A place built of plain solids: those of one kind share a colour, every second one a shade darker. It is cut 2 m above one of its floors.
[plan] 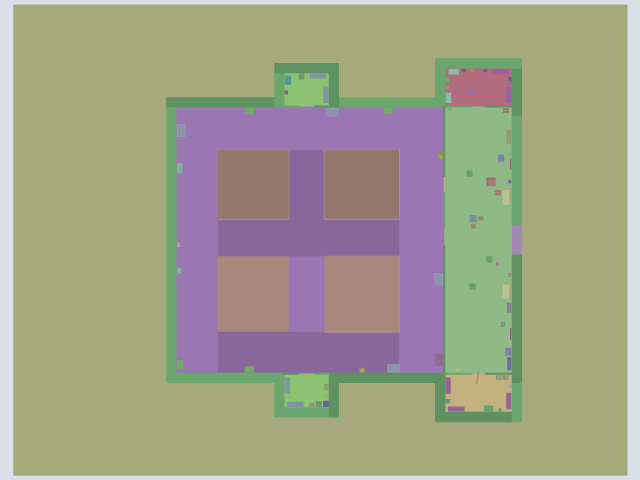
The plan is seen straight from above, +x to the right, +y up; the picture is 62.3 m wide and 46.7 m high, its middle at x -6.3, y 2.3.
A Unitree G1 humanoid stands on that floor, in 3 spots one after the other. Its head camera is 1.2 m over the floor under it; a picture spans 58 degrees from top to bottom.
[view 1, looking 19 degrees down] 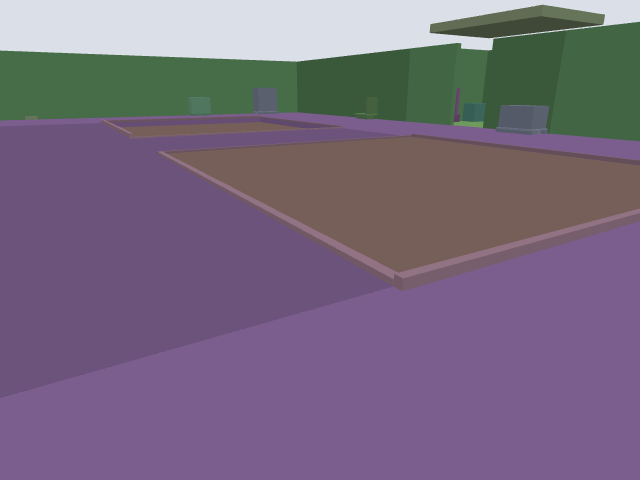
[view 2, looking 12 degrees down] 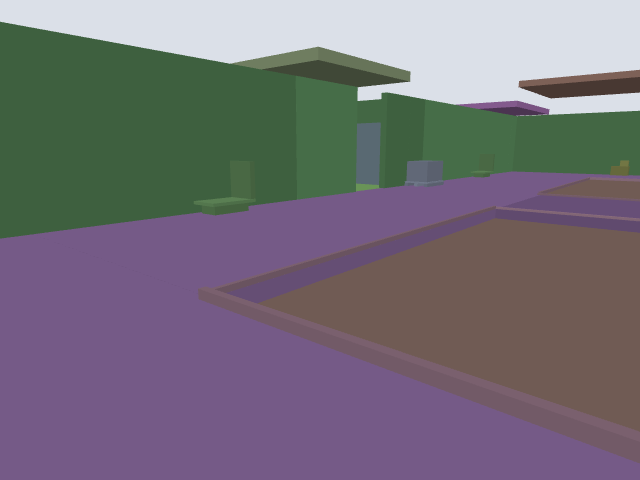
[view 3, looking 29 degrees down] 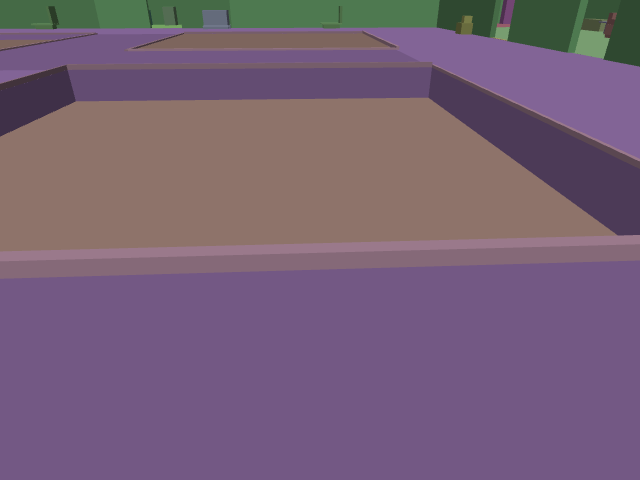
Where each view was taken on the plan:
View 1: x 3.35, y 2.56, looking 149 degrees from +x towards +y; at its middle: kerb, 3.55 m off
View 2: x -18.25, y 8.18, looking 40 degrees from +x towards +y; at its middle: floor_gang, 5.77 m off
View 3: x -1.38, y -8.57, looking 87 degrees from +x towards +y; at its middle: step_tier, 3.71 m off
